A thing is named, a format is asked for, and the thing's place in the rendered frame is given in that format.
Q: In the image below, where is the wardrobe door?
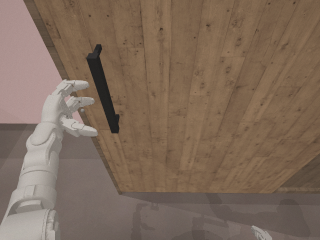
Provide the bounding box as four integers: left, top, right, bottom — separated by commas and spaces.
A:
34, 0, 320, 194
279, 153, 320, 188

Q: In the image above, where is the left robot forearm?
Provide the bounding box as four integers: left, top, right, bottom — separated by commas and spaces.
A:
0, 122, 64, 232

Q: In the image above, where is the left robot upper arm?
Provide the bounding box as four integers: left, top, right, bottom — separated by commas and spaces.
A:
0, 208, 61, 240

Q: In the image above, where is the left robot hand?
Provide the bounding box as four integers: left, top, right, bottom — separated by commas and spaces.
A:
40, 79, 98, 137

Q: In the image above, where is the right robot hand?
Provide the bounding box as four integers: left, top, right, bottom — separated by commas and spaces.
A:
251, 225, 272, 240

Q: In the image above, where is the handle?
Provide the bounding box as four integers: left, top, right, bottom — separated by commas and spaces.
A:
86, 44, 120, 134

